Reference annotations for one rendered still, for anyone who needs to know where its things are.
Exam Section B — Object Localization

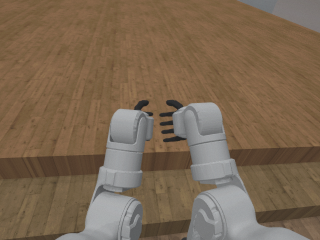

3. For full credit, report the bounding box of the left robot forearm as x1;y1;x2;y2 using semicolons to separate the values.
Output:
85;109;154;226

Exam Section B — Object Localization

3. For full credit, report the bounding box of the right robot forearm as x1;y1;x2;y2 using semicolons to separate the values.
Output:
172;102;255;211

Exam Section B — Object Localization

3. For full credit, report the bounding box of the right robot hand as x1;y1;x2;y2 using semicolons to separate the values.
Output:
159;100;187;142

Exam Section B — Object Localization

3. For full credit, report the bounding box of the right robot thigh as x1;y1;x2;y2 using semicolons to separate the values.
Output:
191;209;204;240

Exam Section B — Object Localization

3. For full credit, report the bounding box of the robot right shin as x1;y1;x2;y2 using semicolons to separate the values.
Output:
186;221;201;240

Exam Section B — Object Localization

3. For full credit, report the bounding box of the robot right upper arm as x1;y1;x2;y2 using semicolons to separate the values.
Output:
192;184;310;240

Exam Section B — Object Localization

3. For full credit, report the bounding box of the left robot hand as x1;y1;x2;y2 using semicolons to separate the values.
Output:
134;100;153;141

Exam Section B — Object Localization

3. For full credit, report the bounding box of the robot left upper arm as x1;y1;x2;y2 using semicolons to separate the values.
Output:
55;191;143;240

